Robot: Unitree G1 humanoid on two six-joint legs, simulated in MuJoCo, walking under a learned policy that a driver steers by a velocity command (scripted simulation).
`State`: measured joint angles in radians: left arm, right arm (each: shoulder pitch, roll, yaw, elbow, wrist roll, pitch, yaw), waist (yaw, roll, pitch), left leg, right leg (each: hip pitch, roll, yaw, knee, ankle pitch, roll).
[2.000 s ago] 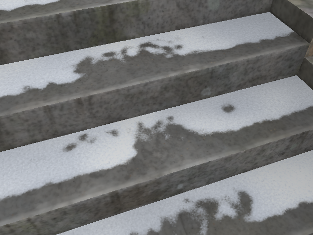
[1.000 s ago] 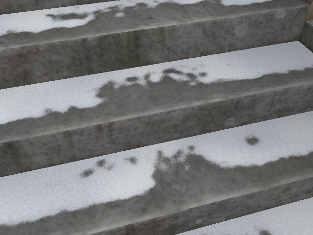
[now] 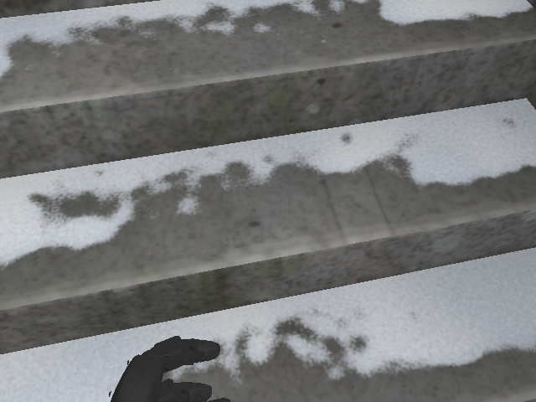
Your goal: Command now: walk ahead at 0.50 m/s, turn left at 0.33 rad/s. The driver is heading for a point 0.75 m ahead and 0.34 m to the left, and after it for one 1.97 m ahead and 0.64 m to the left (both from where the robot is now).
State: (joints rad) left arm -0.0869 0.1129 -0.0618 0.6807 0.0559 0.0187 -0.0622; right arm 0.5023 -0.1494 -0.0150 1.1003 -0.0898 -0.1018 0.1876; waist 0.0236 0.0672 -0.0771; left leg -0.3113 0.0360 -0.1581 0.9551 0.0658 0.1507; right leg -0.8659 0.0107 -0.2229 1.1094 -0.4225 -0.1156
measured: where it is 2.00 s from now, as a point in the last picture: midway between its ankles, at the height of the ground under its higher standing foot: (149, 62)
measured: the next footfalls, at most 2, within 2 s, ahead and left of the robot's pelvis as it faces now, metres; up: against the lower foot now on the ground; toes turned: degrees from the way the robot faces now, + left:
left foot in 0.38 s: +0.37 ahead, +0.12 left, +0.17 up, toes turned +10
right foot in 0.84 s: +0.72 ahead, -0.04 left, +0.34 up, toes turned +23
